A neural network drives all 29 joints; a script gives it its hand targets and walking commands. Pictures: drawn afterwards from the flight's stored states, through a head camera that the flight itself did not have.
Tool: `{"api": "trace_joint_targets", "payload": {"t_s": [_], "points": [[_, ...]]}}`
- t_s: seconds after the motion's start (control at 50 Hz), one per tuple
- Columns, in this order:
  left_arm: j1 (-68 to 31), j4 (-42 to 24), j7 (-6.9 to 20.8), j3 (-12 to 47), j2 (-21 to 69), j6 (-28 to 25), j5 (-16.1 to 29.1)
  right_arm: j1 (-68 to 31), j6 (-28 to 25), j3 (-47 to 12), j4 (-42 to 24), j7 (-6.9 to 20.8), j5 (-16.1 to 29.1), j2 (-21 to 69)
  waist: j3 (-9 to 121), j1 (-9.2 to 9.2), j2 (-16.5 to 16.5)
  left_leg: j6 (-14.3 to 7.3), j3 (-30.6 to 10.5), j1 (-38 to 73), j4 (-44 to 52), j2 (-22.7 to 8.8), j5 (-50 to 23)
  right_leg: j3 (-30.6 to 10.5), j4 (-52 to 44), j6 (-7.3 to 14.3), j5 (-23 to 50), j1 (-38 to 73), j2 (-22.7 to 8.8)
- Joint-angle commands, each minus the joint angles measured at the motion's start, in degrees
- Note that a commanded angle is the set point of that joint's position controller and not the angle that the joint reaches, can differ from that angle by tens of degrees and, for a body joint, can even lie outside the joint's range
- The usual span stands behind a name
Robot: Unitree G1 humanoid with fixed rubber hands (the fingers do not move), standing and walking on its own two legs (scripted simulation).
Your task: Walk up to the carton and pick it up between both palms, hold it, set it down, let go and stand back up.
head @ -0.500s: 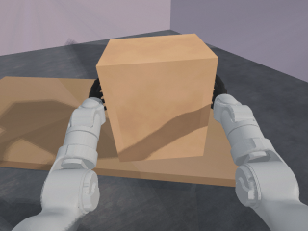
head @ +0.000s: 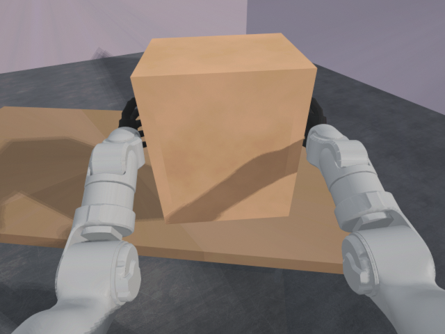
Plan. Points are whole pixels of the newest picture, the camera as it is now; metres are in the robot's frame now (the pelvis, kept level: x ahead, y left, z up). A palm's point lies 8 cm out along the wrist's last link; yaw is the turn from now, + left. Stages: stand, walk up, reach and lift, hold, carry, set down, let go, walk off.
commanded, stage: reach and lift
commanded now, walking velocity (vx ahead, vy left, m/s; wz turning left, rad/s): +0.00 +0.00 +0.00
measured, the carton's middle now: (222, 130) +0.43 +0.01 +0.22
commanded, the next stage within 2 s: hold in 0.64 s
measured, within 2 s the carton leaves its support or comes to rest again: neither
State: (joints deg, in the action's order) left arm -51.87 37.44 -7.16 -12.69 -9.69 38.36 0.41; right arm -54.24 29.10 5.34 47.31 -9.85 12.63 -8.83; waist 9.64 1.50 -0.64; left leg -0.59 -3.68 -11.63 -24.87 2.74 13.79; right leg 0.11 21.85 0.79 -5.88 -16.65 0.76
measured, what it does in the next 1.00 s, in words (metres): stands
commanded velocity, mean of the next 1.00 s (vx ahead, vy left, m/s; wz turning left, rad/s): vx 0.00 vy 0.00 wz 0.00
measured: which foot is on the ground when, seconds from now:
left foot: down 0.00-1.00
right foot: down 0.00-1.00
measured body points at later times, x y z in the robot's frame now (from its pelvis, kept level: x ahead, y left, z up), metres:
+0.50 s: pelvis -0.02 -0.01 +0.00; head -0.10 -0.01 +0.44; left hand +0.38 +0.17 +0.25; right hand +0.38 -0.17 +0.24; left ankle -0.01 +0.11 -0.74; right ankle +0.06 -0.11 -0.74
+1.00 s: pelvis -0.01 +0.00 +0.00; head -0.09 +0.00 +0.44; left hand +0.39 +0.18 +0.25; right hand +0.39 -0.16 +0.25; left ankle -0.01 +0.11 -0.74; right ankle +0.06 -0.11 -0.74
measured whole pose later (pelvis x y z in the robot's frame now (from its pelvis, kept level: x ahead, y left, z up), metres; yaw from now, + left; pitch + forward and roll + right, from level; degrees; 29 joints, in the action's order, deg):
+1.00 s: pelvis -0.01 +0.00 +0.00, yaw +0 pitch +0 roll +0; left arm -51.9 32.8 -6.6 -15.1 -9.8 45.1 0.4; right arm -56.9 36.7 4.4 44.1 -11.5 14.1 -9.4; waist 11.5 1.5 0.5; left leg -0.6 -3.7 -11.4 -24.7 2.7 13.1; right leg 0.1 21.6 1.0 -5.2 -16.4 0.8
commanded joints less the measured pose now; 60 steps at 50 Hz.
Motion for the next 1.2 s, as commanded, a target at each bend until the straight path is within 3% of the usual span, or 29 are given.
{"api": "trace_joint_targets", "payload": {"t_s": [0.0,0.04,0.06,0.08,0.1,0.18,0.28,0.3,0.34,0.4,0.42,0.48,0.54,0.56,0.58,0.68,0.72,0.82,0.88,0.92,0.98,1.06,1.12,1.18], "points": [[-44.29,-19.53,10.64,18.04,44.2,-2.43,4.53,-52.73,-0.13,-18.22,-26.59,6.72,12.6,39.14,25.9,2.09,4.23,3.0,-0.73,-1.74,4.33,-1.12,-19.03,-1.91,-3.46,0.5,16.42,30.21,3.7],[-42.5,-18.84,10.83,18.78,45.29,-1.86,4.75,-53.2,-0.08,-18.19,-27.81,6.69,12.99,38.68,25.89,2.74,5.63,3.16,-0.9,-1.77,4.27,-1.03,-20.36,-1.93,-3.33,0.57,17.31,29.83,3.62],[-44.03,-17.2,10.95,18.2,44.76,-1.86,4.54,-55.39,-0.12,-17.57,-27.98,6.67,12.71,38.58,24.83,2.41,4.34,2.84,-0.81,-3.26,4.57,-0.88,-16.71,-1.94,-3.75,0.76,14.73,29.82,3.63],[-45.63,-19.07,10.76,18.7,45.09,-1.95,5.36,-56.54,0.11,-17.89,-27.93,6.92,12.9,39.53,26.51,2.27,3.8,2.69,-1.03,-3.33,4.62,-0.96,-17.66,-2.07,-3.43,0.86,15.7,30.18,3.71],[-46.6,-19.65,10.59,19.21,45.72,-2.24,5.68,-56.97,-0.13,-17.72,-28.9,7.01,13.13,39.52,27.93,2.33,5.03,2.75,-0.87,-3.54,4.53,-0.84,-15.99,-2.09,-3.46,0.91,14.67,29.84,3.59],[-49.9,-19.68,10.07,19.06,45.63,-2.57,6.85,-60.1,-0.07,-17.07,-29.58,7.44,13.06,41.65,30.36,1.38,4.58,2.18,-0.91,-5.22,4.92,-0.98,-13.31,-2.22,-3.1,0.97,13.35,29.61,3.43],[-52.58,-15.93,9.91,16.24,44.74,-3.01,6.07,-61.92,0.15,-15.89,-24.85,8.38,11.39,42.65,26.0,0.24,2.38,0.65,-0.46,-9.61,7.5,-1.37,-3.53,-2.19,-3.8,1.0,4.87,27.14,2.98],[-53.44,-14.07,9.8,15.66,44.29,-2.81,5.31,-62.06,0.47,-14.66,-21.5,8.64,10.57,42.32,22.67,0.04,3.07,0.65,-0.61,-11.25,8.64,-1.54,-0.53,-2.18,-3.98,1.18,1.87,25.49,2.83],[-52.26,-11.43,9.98,13.43,43.42,-2.89,4.56,-63.17,0.33,-14.9,-20.83,8.92,9.99,43.65,21.66,-0.96,0.77,-0.62,-0.41,-13.56,9.22,-1.54,2.54,-2.43,-4.34,0.61,-1.1,25.7,2.34],[-52.8,-9.97,10.34,12.82,43.1,-2.75,3.54,-62.12,0.48,-13.46,-17.42,9.39,8.89,42.67,19.95,0.01,1.56,-0.94,-0.64,-15.6,11.0,-2.12,6.51,-2.16,-4.04,0.32,-3.33,26.22,2.31],[-53.59,-11.24,10.51,12.11,42.17,-2.73,3.7,-62.38,0.53,-13.98,-17.81,9.43,9.02,42.83,20.71,-0.54,0.29,-1.52,-0.46,-16.13,11.02,-2.23,7.29,-2.02,-3.92,0.13,-3.39,26.75,2.29],[-55.05,-9.81,10.89,10.57,40.8,-2.71,2.32,-60.45,0.89,-12.97,-13.84,9.85,8.04,42.91,18.47,-0.25,0.99,-2.07,-0.66,-18.56,12.4,-2.43,11.07,-1.82,-3.71,-0.27,-6.49,26.92,2.2],[-56.15,-17.1,10.29,14.08,41.46,-2.53,3.81,-59.23,1.04,-14.92,-17.31,9.68,10.22,43.44,24.57,-0.03,1.72,-1.11,-1.04,-15.23,11.07,-2.74,4.36,-1.89,-2.66,-0.07,1.1,29.21,2.68],[-53.78,-12.16,10.56,12.42,41.0,-2.02,2.98,-59.69,1.49,-14.99,-15.8,9.54,9.98,42.8,21.25,-0.78,1.62,-1.04,-0.87,-16.05,11.61,-2.55,6.45,-1.82,-3.3,-0.06,-0.7,28.18,2.67],[-54.26,-14.21,10.58,12.8,40.84,-1.95,3.0,-59.44,1.6,-15.49,-17.08,9.37,10.42,43.23,22.38,-0.81,0.38,-1.06,-0.65,-14.88,10.91,-2.12,4.66,-1.97,-3.62,-0.07,0.03,27.96,2.43],[-52.95,-19.82,10.43,15.08,41.02,-1.12,5.08,-57.3,2.65,-18.5,-23.18,8.05,13.38,44.17,28.32,-0.27,0.43,-0.18,-0.51,-9.94,7.87,-1.18,-5.26,-2.33,-2.98,-0.14,9.5,30.83,2.62],[-53.47,-23.41,10.42,17.65,42.38,-0.63,6.12,-56.73,3.23,-18.88,-25.78,7.6,14.54,43.53,30.56,0.83,2.62,0.88,-0.95,-8.22,6.82,-0.82,-9.45,-2.09,-2.12,0.1,13.34,31.34,3.24],[-50.01,-25.67,10.38,19.64,43.26,1.07,7.1,-56.78,4.47,-21.63,-33.11,6.46,17.45,43.66,32.99,0.65,3.07,1.95,-1.26,-5.23,4.44,-0.34,-17.45,-2.7,-1.43,0.03,20.45,33.49,3.79],[-47.86,-23.25,11.16,19.23,42.68,2.27,7.3,-56.49,5.67,-20.74,-33.84,5.79,16.86,42.55,31.61,1.37,1.9,1.84,-1.39,-6.15,4.78,-0.5,-15.72,-2.83,-1.94,-0.03,19.69,33.46,3.67],[-48.18,-24.27,11.48,18.74,42.12,2.62,6.73,-56.19,6.14,-20.17,-33.42,5.57,17.15,41.5,31.62,1.66,2.99,2.02,-1.29,-5.79,4.72,-0.66,-15.13,-3.13,-2.14,0.16,18.51,33.35,3.74],[-48.5,-21.45,12.32,17.02,41.4,3.32,5.28,-55.06,7.54,-17.44,-27.39,5.55,15.83,39.64,24.51,2.32,2.95,1.96,-1.68,-8.66,6.64,-1.2,-9.36,-3.17,-2.85,0.69,13.6,31.57,3.48],[-51.16,-20.0,12.63,15.73,41.43,3.21,4.65,-58.1,7.53,-16.7,-25.36,6.1,15.46,40.43,23.13,1.5,2.86,1.07,-1.57,-10.56,7.66,-1.34,-4.87,-3.0,-3.14,0.65,9.17,29.75,3.14],[-52.52,-14.23,13.12,13.19,40.71,3.19,3.27,-61.79,7.22,-14.56,-22.47,6.81,13.74,40.45,18.78,0.63,2.32,-0.01,-1.16,-14.61,9.68,-1.73,4.14,-2.87,-4.15,0.61,1.01,27.24,2.56],[-54.6,-13.98,13.02,14.01,41.15,2.25,4.02,-61.92,6.58,-13.12,-20.76,7.39,12.5,40.79,19.48,1.46,3.26,-0.12,-1.6,-15.94,10.43,-2.23,5.82,-2.57,-3.65,0.6,0.79,27.76,2.48]]}}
